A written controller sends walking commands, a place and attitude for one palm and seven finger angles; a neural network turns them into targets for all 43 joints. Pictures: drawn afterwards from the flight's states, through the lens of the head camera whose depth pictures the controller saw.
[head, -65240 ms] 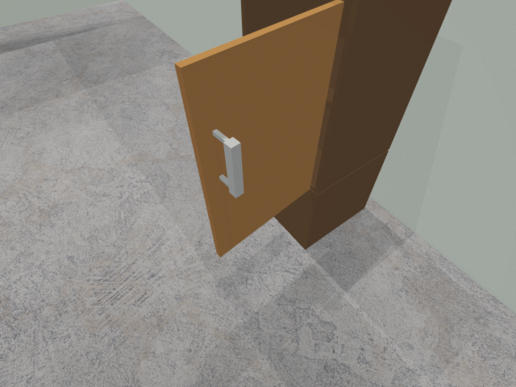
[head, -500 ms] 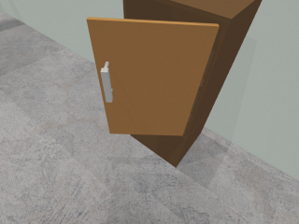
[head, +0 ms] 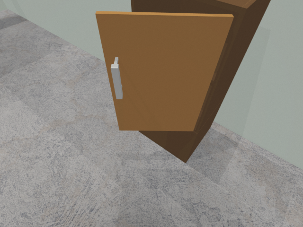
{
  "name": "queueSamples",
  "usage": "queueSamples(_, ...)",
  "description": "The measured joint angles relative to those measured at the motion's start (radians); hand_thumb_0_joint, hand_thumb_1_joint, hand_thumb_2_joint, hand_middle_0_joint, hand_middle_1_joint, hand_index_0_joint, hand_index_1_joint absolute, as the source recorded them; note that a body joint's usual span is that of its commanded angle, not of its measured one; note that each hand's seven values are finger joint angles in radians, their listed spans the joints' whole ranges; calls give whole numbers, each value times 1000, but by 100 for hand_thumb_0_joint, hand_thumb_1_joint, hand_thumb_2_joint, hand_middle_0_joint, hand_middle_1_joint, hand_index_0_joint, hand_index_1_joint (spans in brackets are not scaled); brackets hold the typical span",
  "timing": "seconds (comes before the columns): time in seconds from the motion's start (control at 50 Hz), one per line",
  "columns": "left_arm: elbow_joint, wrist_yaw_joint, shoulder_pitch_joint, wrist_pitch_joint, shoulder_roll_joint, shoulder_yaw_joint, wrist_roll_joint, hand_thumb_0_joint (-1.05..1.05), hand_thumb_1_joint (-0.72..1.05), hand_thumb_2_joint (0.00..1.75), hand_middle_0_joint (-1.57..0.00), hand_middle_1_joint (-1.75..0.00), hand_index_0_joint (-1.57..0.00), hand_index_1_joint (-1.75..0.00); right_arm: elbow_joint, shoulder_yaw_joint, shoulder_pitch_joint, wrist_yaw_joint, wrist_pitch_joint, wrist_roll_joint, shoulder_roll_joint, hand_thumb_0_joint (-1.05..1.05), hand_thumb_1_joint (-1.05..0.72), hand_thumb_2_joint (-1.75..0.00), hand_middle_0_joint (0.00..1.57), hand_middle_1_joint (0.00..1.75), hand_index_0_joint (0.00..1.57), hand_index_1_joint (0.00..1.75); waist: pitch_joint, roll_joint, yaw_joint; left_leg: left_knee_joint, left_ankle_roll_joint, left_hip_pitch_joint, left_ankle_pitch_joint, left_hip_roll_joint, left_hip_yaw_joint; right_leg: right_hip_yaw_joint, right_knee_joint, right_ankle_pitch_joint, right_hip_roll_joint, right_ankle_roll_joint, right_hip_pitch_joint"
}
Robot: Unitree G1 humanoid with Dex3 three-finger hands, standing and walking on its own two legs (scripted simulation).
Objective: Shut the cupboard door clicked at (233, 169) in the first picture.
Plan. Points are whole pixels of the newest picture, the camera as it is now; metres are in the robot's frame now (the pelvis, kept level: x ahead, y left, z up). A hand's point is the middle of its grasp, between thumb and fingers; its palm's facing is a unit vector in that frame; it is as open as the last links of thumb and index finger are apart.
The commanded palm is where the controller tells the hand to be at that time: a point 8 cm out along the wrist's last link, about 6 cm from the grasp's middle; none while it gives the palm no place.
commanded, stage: look again from close up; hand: left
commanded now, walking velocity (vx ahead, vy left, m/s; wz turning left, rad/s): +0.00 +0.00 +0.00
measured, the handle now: (118, 78) +0.58 +0.15 +0.04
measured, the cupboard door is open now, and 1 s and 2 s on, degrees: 38 38 38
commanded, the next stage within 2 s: shuffle to correct the standing spot in 0.40 s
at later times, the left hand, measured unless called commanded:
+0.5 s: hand out of the picture -0.04 +0.16 -0.18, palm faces +0.00 -0.98 -0.17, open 7.4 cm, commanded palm none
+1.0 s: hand out of the picture +0.04 +0.14 -0.19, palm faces -0.02 -0.99 -0.16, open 7.4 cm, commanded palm none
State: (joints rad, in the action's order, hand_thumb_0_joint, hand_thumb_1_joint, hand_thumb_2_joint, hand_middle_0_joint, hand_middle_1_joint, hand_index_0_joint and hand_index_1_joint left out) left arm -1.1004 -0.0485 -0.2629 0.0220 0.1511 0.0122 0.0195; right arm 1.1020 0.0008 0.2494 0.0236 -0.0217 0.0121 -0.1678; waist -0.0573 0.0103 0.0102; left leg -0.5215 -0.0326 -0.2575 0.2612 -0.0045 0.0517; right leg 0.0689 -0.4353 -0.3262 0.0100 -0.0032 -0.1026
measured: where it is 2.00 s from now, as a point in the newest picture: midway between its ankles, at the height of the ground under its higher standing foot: outside the picture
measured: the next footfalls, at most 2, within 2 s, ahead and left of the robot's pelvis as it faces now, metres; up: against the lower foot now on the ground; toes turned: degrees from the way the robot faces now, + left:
right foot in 1.14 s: +0.17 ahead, -0.19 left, +0.00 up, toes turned -2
left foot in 1.46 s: +0.23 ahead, +0.03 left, +0.00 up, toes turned +9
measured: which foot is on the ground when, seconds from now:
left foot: down 0.00-1.00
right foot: down 0.00-0.88, up 0.90-1.00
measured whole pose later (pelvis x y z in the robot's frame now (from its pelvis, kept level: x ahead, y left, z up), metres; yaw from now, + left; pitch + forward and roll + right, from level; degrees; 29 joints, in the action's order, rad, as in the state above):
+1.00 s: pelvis +0.05 -0.03 -0.01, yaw -1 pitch +1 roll +0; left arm -1.10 0.00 -0.31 -0.01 0.17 -0.03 0.02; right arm 1.09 0.00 0.35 0.04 -0.07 0.03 -0.11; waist -0.05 -0.03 0.03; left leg -0.56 0.00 -0.21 0.37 -0.04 0.05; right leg 0.07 -1.03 -0.53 0.01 0.05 -0.41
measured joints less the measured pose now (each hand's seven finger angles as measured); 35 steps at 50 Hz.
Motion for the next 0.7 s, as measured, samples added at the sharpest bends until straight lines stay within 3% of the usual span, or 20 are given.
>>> queueSamples(0.12, 17, 5, -19, -9, 1, 1, -3, 1, 91, 90, -20, -30, -20, -30, -32, -4, 20, 2, 5, 2, -14, 2, -94, -90, 20, 30, 20, 29, 20, 25, -2, -42, -11, -10, 14, 15, 1, 1, -77, -36, 18, -7, -24)
queueSamples(0.26, 27, 15, -38, -22, 16, 2, -2, 0, 91, 90, -20, -30, -20, -30, -39, -6, 26, -6, 14, 2, -9, 2, -94, -90, 20, 30, 20, 29, 39, 5, -8, -9, -9, -3, -13, 24, 10, -8, -92, -33, 28, -4, -41)
queueSamples(0.54, 7, 24, -62, -17, 18, 11, -4, 0, 91, 90, -20, -30, -20, -30, -5, -13, 17, -7, 6, -5, 11, 1, -92, -90, 20, 30, 20, 29, 27, -38, -21, 40, 11, 0, -48, 3, 6, -6, -46, 0, 5, 15, -41)
queueSamples(0.7, -1, 36, -98, -23, 15, -3, 4, 0, 91, 90, -20, -30, -20, -30, 1, -3, 46, -14, 16, 7, 27, 1, -91, -90, 20, 30, 20, 29, 55, -47, -22, -41, 19, -23, 19, -8, -3, 1, -101, -57, -5, 30, -50)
